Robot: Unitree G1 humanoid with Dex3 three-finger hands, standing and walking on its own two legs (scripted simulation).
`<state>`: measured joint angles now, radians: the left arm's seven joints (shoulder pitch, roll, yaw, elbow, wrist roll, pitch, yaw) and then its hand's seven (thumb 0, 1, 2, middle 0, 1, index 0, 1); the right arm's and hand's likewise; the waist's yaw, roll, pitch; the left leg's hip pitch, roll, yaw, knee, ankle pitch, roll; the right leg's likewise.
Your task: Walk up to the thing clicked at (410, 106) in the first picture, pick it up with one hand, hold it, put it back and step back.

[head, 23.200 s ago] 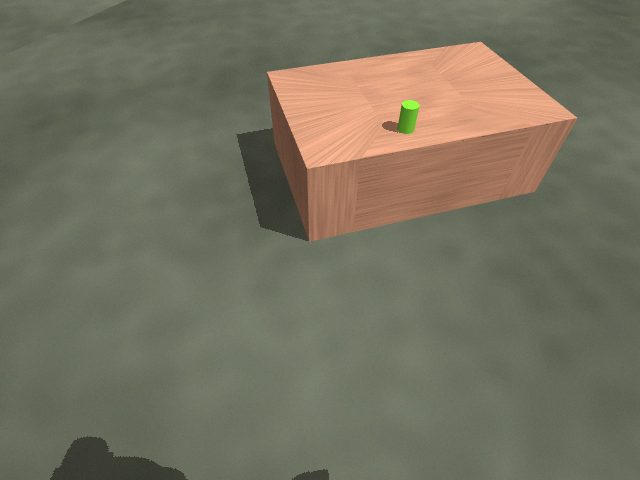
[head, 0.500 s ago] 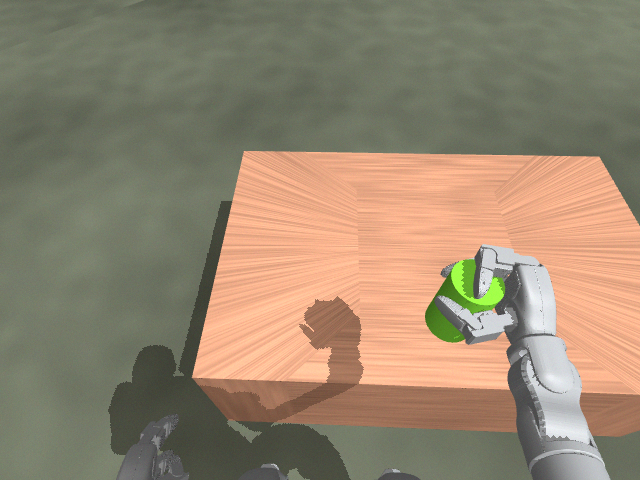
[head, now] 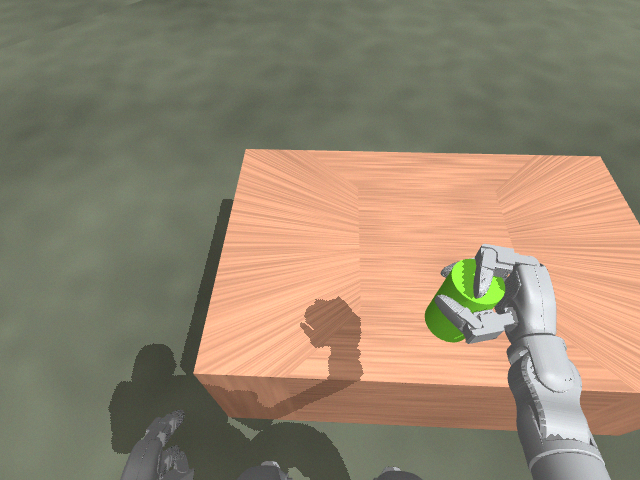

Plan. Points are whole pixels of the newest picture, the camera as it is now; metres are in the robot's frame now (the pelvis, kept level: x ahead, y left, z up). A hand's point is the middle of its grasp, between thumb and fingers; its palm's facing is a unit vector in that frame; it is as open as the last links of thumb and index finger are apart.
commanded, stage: hold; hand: right
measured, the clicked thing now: (461, 302) +0.33 -0.16 +0.02
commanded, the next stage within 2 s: crouch in 0.58 s
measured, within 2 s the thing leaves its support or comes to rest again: neither
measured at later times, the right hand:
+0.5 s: hand (469, 289) +0.33 -0.16 +0.06, palm faces +0.01 +1.00 +0.00, open 5.6 cm
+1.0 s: hand (460, 290) +0.35 -0.16 +0.02, palm faces +0.04 +1.00 +0.02, open 5.7 cm
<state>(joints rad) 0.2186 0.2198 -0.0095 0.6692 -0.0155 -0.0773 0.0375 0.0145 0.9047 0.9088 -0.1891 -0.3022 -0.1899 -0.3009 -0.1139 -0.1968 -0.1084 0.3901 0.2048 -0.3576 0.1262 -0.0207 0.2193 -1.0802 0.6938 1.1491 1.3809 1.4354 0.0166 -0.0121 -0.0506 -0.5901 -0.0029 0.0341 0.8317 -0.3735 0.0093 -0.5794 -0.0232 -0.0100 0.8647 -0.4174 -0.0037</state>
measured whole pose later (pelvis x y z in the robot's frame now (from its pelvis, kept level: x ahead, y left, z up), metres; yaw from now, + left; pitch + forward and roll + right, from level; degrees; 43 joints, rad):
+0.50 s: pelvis +0.00 +0.00 +0.00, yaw +0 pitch +8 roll +1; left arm 0.23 0.23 0.00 0.67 -0.01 -0.08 0.04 0.01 0.91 0.91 -0.19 -0.30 -0.19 -0.30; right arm -0.12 -0.20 -0.11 0.40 0.20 -0.36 0.12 -0.02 0.21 -1.07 0.69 1.14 1.37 1.42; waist 0.02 -0.01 -0.05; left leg -0.59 0.00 0.03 0.83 -0.37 0.01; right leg -0.58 -0.02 -0.01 0.86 -0.42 0.00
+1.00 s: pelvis +0.00 +0.00 -0.02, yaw +0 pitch +12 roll +1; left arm 0.20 0.23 0.00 0.68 0.00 -0.10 0.03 0.01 0.92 0.90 -0.19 -0.31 -0.19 -0.30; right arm -0.22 -0.19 -0.14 0.53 0.19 -0.43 0.11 -0.03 0.21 -1.05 0.71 1.12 1.33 1.38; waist 0.03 0.00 -0.06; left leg -0.73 0.00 0.03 0.93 -0.41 0.01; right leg -0.71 -0.02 -0.01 0.96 -0.45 -0.01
